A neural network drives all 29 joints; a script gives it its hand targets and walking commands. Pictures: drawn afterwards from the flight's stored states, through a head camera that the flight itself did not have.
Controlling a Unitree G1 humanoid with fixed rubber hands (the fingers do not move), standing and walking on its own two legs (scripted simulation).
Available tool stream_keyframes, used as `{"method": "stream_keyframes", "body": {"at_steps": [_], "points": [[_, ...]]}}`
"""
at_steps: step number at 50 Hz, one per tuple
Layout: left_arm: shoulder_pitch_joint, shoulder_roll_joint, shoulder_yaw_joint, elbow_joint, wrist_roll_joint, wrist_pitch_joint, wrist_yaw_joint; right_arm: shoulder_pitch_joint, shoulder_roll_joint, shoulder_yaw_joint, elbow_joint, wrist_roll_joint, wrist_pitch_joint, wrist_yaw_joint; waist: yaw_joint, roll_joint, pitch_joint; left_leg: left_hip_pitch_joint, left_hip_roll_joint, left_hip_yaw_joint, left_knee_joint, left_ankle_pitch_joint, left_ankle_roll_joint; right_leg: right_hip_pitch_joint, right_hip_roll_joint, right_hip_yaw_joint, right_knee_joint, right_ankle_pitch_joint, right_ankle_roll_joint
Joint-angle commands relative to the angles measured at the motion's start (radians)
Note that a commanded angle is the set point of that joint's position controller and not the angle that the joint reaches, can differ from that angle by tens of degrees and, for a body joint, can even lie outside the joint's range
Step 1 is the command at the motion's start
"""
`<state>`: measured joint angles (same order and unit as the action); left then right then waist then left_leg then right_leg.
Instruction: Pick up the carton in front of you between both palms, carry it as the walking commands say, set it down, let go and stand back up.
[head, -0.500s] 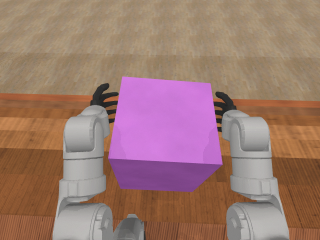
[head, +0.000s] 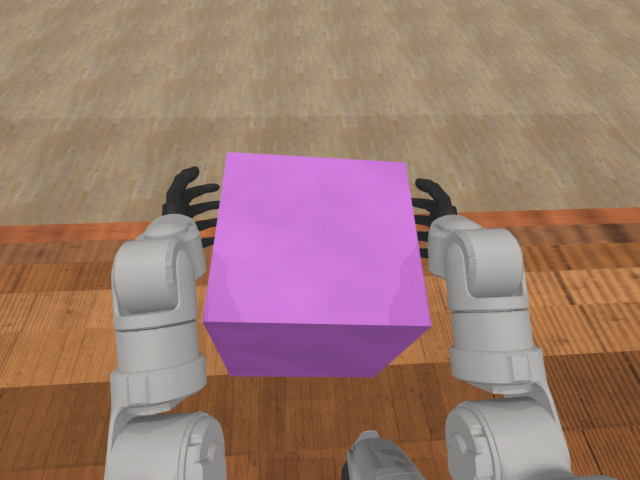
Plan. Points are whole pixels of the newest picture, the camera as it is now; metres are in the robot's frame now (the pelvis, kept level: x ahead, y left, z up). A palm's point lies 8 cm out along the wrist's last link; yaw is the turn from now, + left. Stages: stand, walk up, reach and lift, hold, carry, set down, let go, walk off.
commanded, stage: carry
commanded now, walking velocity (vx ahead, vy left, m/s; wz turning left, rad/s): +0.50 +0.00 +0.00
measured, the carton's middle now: (309, 279) +0.36 -0.01 +0.03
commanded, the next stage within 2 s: none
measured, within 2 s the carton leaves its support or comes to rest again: neither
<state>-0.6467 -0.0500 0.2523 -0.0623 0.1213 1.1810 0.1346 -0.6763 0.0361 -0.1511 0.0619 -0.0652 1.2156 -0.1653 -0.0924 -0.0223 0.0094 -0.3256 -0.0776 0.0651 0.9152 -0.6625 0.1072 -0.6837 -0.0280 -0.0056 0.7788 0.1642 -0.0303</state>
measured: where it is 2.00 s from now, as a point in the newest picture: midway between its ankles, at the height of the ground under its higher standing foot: (319, 269)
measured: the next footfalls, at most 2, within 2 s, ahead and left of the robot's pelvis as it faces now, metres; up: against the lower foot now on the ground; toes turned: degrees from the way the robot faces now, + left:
right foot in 0.12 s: +0.20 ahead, -0.08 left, -0.17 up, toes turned -4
left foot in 0.50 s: +0.52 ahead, +0.06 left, -0.34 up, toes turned +0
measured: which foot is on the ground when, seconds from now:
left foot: down 0.00-0.12, up 0.14-0.48, down 0.50-0.94, up 0.96-1.00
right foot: up 0.00-0.10, down 0.12-0.52, up 0.54-0.90, down 0.92-1.00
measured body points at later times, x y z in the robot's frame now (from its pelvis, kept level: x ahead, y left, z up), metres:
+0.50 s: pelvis +0.37 -0.02 -0.26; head +0.37 -0.02 +0.19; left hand +0.73 +0.12 -0.14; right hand +0.72 -0.17 -0.18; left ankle +0.51 +0.05 -0.98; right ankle +0.19 -0.07 -0.80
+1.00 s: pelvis +0.73 -0.08 -0.48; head +0.72 -0.11 -0.03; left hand +1.08 +0.07 -0.36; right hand +1.09 -0.22 -0.38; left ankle +0.59 +0.06 -0.96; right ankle +0.81 -0.12 -1.19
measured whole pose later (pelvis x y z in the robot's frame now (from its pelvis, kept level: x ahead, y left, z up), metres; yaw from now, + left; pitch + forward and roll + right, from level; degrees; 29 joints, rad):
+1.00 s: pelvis +0.73 -0.08 -0.48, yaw -4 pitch +0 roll +2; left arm -0.56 -0.08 0.19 0.16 0.07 1.01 0.25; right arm -0.59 0.00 -0.10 0.23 -0.05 1.09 -0.20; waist 0.10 0.02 -0.06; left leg -0.48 -0.06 -0.02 1.84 -0.68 0.03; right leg -0.47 0.08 -0.08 0.71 -0.26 -0.16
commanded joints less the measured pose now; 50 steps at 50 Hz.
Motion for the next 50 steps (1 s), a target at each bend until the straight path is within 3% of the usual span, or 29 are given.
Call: {"method": "stream_keyframes", "body": {"at_steps": [1,3,5,6,7,9,11,13,15,16,18,21,22,24,25,26,27,29,31,36,38,41,42,43,45,46,47,48,50], "points": [[-0.581,-1.005,-0.68,0.087,-0.381,0.04,-0.24,-0.716,1.043,0.635,-0.094,0.494,-0.035,0.303,0.014,0.168,-0.351,0.076,0.121,-0.127,-0.06,0.436,0.035,0.292,0.041,-0.043,-0.244,0.358,0.01],[-0.499,-0.979,-0.64,0.149,-0.372,0.044,-0.248,-0.751,1.07,0.627,-0.1,0.507,-0.046,0.308,0.111,0.115,-0.343,-0.03,0.114,-0.063,0.15,0.603,0.027,0.538,0.047,-0.142,-0.258,0.36,-0.021],[-0.526,-0.97,-0.619,0.201,-0.393,0.045,-0.261,-0.738,1.038,0.607,-0.011,0.477,-0.031,0.309,0.318,-0.058,-0.412,-0.202,0.146,0.049,0.659,0.918,-0.03,0.901,0.081,-0.201,-0.224,0.247,-0.084],[-0.569,-1.02,-0.624,0.179,-0.435,0.046,-0.278,-0.709,1.057,0.57,-0.022,0.447,-0.025,0.305,0.348,-0.22,-0.308,-0.363,0.028,0.057,1.009,0.201,-0.058,0.888,-0.067,0.035,-0.353,0.111,-0.166],[-0.63,-1.012,-0.666,0.241,-0.477,0.055,-0.284,-0.716,0.986,0.534,0.032,0.425,-0.022,0.289,0.218,-0.21,-0.278,-0.616,-0.022,-0.045,1.036,-0.075,-0.038,0.974,-0.135,0.058,-0.116,0.55,-0.129],[-0.666,-1.046,-0.635,0.268,-0.54,0.062,-0.281,-0.768,0.893,0.428,-0.028,0.37,-0.016,0.248,0.132,0.14,-0.297,-0.666,0.056,-0.195,0.67,0.192,-0.056,0.843,-0.235,0.352,-0.125,0.291,-0.178],[-0.756,-1.123,-0.651,0.282,-0.592,0.043,-0.282,-0.85,0.929,0.436,-0.088,0.386,-0.021,0.247,0.109,-0.046,-0.314,-0.592,0.14,-0.207,0.385,0.31,-0.102,0.646,-0.311,0.472,-0.079,0.217,-0.302],[-0.76,-1.191,-0.641,0.288,-0.618,0.023,-0.299,-0.875,0.956,0.444,-0.062,0.368,-0.029,0.242,0.136,-0.099,-0.375,-0.427,0.117,-0.109,0.295,0.35,-0.08,0.537,-0.244,0.364,-0.123,0.283,-0.304],[-0.803,-1.255,-0.671,0.218,-0.619,0.004,-0.291,-0.96,0.997,0.445,-0.159,0.383,-0.072,0.259,0.124,0.004,-0.41,-0.422,0.142,-0.131,0.385,0.533,-0.042,0.505,-0.27,0.377,-0.036,0.102,-0.283],[-0.809,-1.274,-0.681,0.186,-0.64,-0.009,-0.278,-0.875,1.068,0.469,-0.123,0.401,-0.07,0.268,0.19,0.068,-0.324,-0.647,0.163,-0.197,0.187,0.78,-0.045,0.668,-0.149,0.368,0.083,-0.138,-0.253],[-0.711,-1.235,-0.687,0.168,-0.595,-0.034,-0.268,-0.821,1.084,0.518,-0.09,0.432,-0.086,0.281,0.234,0.028,-0.357,-0.417,0.077,-0.038,-0.195,1.082,-0.039,0.621,-0.002,0.165,0.198,-0.142,-0.17],[-0.576,-1.229,-0.651,0.235,-0.52,-0.044,-0.271,-0.776,1.059,0.525,-0.106,0.404,-0.105,0.274,0.24,-0.06,-0.336,-0.062,0.048,0.042,-0.347,1.14,-0.03,0.417,-0.008,0.124,0.147,-0.168,-0.16],[-0.576,-1.275,-0.695,0.255,-0.55,-0.051,-0.278,-0.754,1.052,0.523,-0.113,0.415,-0.115,0.279,0.202,-0.056,-0.389,-0.004,0.08,-0.017,-0.395,1.075,-0.023,0.47,-0.044,0.154,0.223,-0.137,-0.151],[-0.561,-1.225,-0.755,0.18,-0.542,-0.068,-0.28,-0.725,1.016,0.528,-0.161,0.387,-0.12,0.281,-0.033,-0.098,-0.532,0.395,0.085,0.04,-0.274,1.105,-0.006,0.379,-0.09,0.025,0.69,0.187,-0.092],[-0.593,-1.241,-0.758,0.243,-0.553,-0.074,-0.278,-0.738,0.972,0.533,-0.118,0.38,-0.129,0.277,-0.143,0.12,-0.411,0.441,0.088,0.066,-0.395,0.987,0.023,0.203,0.012,-0.047,1.059,-0.143,-0.052],[-0.538,-1.179,-0.722,0.274,-0.503,-0.069,-0.28,-0.63,0.985,0.538,-0.014,0.341,-0.127,0.271,-0.064,0.242,-0.347,0.535,0.202,-0.072,-0.315,1.354,0.026,-0.007,0.133,-0.054,1.168,-0.844,-0.031],[-0.378,-1.123,-0.632,0.371,-0.446,-0.061,-0.279,-0.531,0.993,0.55,0.085,0.363,-0.128,0.268,0.01,0.267,-0.453,0.788,0.317,-0.309,-0.167,1.514,0.15,-0.256,0.122,0.031,1.155,-1.009,-0.011],[-0.401,-1.152,-0.601,0.361,-0.406,-0.083,-0.273,-0.623,1.059,0.601,0.001,0.42,-0.156,0.288,0.002,0.048,-0.389,0.584,0.312,-0.437,-0.227,1.277,0.159,-0.219,0.033,0.056,0.854,-0.871,-0.001],[-0.461,-1.154,-0.592,0.226,-0.407,-0.109,-0.269,-0.78,1.194,0.645,-0.079,0.539,-0.183,0.299,0.03,0.104,-0.513,0.581,0.403,-0.684,-0.152,1.098,0.207,-0.25,-0.007,0.174,0.695,-0.709,-0.018],[-0.524,-1.135,-0.651,0.093,-0.412,-0.168,-0.254,-0.716,1.174,0.684,-0.108,0.543,-0.223,0.299,0.028,0.161,-0.514,0.369,0.335,-0.446,-0.152,0.986,0.182,-0.088,-0.006,0.057,0.46,-0.405,-0.011],[-0.476,-1.133,-0.712,0.155,-0.43,-0.169,-0.258,-0.744,1.225,0.704,-0.099,0.542,-0.226,0.278,-0.059,-0.051,-0.385,0.446,0.152,-0.276,0.049,0.831,0.125,-0.245,-0.005,-0.001,0.06,-0.063,-0.026],[-0.418,-1.098,-0.708,0.103,-0.413,-0.156,-0.264,-0.55,1.159,0.701,-0.055,0.501,-0.232,0.278,-0.039,0.199,-0.392,0.167,0.107,-0.162,0.062,0.549,0.076,0.177,0.02,-0.037,-0.25,0.283,-0.011],[-0.381,-1.106,-0.709,0.145,-0.411,-0.151,-0.255,-0.558,1.152,0.715,-0.084,0.511,-0.233,0.28,-0.036,0.113,-0.413,0.133,0.076,-0.118,0.108,0.615,0.069,0.292,0.065,-0.113,-0.263,0.318,-0.004],[-0.355,-1.058,-0.66,0.182,-0.402,-0.146,-0.262,-0.577,1.127,0.736,-0.098,0.502,-0.231,0.277,0.015,0.097,-0.398,0.127,0.107,-0.131,0.176,0.748,0.066,0.379,0.06,-0.126,-0.27,0.287,-0.027],[-0.342,-1.007,-0.675,0.185,-0.417,-0.155,-0.277,-0.601,1.108,0.693,-0.024,0.474,-0.226,0.274,0.315,0.081,-0.499,-0.112,0.178,-0.002,0.623,0.966,-0.01,0.838,0.039,-0.151,-0.202,0.293,-0.054],[-0.4,-1.0,-0.688,0.231,-0.436,-0.137,-0.286,-0.606,1.085,0.676,-0.033,0.433,-0.217,0.263,0.349,-0.223,-0.357,-0.325,0.022,0.044,0.977,0.255,-0.054,0.877,0.001,-0.121,-0.326,0.135,-0.114],[-0.41,-0.991,-0.67,0.219,-0.457,-0.126,-0.295,-0.627,1.057,0.636,-0.045,0.426,-0.203,0.249,0.249,-0.196,-0.278,-0.487,-0.081,-0.021,1.169,-0.116,-0.078,0.818,-0.077,0.019,-0.117,0.365,-0.059],[-0.405,-0.977,-0.675,0.268,-0.46,-0.113,-0.287,-0.559,0.977,0.569,-0.031,0.375,-0.171,0.238,0.196,-0.25,-0.382,-0.566,-0.063,-0.066,1.045,-0.088,-0.098,0.862,-0.211,0.443,-0.227,0.224,-0.117],[-0.448,-1.082,-0.695,0.253,-0.529,-0.094,-0.3,-0.577,0.962,0.547,-0.064,0.361,-0.169,0.225,0.16,-0.107,-0.472,-0.628,0.058,-0.152,0.847,0.042,-0.09,0.826,-0.289,0.611,-0.22,-0.183,-0.207]]}}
